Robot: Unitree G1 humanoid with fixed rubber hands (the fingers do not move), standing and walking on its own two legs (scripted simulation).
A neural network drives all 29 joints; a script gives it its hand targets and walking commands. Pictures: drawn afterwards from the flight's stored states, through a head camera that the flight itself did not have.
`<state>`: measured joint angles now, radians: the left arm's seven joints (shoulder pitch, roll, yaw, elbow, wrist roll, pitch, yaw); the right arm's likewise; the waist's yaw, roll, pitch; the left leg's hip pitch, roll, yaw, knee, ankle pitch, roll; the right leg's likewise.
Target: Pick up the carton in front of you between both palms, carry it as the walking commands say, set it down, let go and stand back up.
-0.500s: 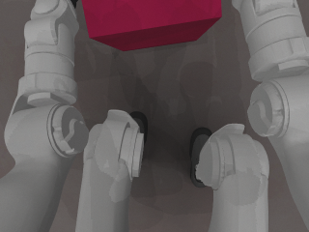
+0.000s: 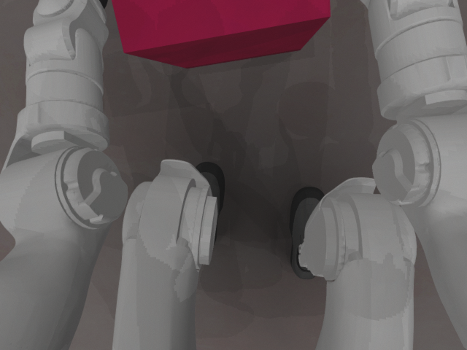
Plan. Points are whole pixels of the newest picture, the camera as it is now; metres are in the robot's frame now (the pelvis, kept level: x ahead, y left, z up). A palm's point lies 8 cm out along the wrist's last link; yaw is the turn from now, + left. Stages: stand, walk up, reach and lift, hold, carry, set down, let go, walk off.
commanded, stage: set down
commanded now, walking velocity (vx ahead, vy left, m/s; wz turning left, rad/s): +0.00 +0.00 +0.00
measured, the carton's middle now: out of the picture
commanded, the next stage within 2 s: let go in 1.30 s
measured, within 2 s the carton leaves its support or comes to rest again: neither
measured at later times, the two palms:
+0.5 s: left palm out of the picture +0.54 +0.26 -0.09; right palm out of the picture +0.62 -0.10 -0.09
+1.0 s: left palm out of the picture +0.54 +0.26 +0.06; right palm out of the picture +0.63 -0.12 +0.06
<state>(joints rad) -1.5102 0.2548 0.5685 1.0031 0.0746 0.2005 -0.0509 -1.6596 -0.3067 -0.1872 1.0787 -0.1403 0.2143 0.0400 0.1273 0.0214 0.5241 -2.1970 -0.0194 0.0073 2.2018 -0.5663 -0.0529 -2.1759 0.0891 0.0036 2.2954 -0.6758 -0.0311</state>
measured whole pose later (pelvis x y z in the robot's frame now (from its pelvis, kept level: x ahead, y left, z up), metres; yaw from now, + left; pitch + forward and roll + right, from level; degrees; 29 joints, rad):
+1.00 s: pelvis +0.02 +0.01 +0.16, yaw -1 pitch +48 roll +1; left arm -1.28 0.23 0.39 0.76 -0.10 0.27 0.11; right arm -1.52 -0.45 -0.10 1.01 0.02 0.30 0.00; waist 0.16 -0.03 0.07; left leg -2.01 -0.03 -0.01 1.61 -0.44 -0.02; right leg -1.97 0.07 0.03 1.67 -0.54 0.00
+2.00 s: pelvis +0.10 +0.03 +0.38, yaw -1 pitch +22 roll -1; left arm -0.10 0.19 0.10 0.49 -0.02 0.04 -0.10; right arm -0.26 -0.16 -0.17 0.61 -0.08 0.06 -0.03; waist 0.10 0.02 -0.03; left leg -0.80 -0.04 -0.02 0.68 -0.26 0.03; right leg -0.75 0.02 0.06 0.68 -0.32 0.02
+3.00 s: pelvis +0.13 +0.02 +0.41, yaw +0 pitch -1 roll +0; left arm 0.20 0.32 0.05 0.59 0.04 0.06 0.01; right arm 0.20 -0.30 -0.04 0.66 -0.05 0.03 -0.01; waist 0.01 -0.04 0.01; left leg -0.23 -0.03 -0.04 0.53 -0.29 0.02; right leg -0.17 0.03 0.05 0.51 -0.33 0.00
